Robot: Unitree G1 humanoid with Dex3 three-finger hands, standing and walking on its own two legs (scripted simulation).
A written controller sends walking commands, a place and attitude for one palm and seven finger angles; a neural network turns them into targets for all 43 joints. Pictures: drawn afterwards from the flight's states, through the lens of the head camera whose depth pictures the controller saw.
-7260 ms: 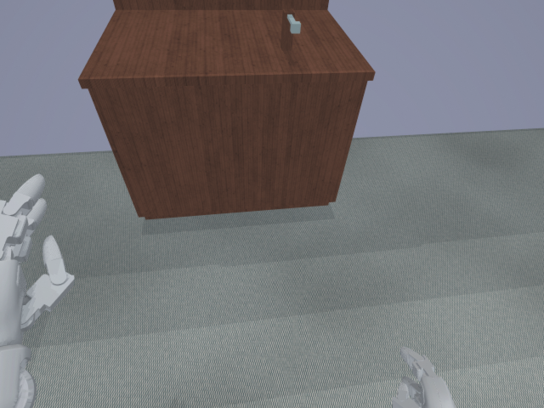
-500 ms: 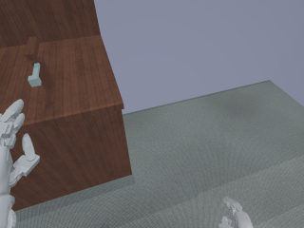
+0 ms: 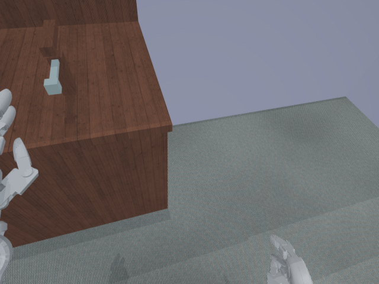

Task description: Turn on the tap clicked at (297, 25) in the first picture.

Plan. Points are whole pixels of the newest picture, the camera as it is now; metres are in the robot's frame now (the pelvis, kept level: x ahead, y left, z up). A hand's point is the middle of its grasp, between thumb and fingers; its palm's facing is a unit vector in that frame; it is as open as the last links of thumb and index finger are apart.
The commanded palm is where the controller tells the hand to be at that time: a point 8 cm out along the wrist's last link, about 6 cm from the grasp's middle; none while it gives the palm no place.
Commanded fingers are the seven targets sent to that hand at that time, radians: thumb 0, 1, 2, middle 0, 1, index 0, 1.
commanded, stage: shuffle to correct the standing spot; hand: left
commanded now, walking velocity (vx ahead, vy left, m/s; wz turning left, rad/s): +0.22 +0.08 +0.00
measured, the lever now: (53, 86) +0.48 +0.39 +0.10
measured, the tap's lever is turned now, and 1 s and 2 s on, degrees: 0 0 0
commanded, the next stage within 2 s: come to a stop and stand still in 0.98 s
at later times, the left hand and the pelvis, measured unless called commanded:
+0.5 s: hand (53, 133) +0.30 +0.27 +0.17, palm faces +0.41 -0.84 -0.34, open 7.4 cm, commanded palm +0.24 +0.30 +0.18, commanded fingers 0.00 0.90 0.90 -0.20 -0.30 -0.20 -0.30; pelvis +0.07 +0.03 -0.02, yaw -2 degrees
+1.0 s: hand (45, 107) +0.34 +0.30 +0.18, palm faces +0.46 -0.84 -0.29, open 7.4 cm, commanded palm +0.29 +0.34 +0.18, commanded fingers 0.00 0.90 0.90 -0.20 -0.30 -0.20 -0.30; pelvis +0.14 +0.06 +0.00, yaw +1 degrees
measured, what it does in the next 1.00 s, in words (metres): walks ahead: right foot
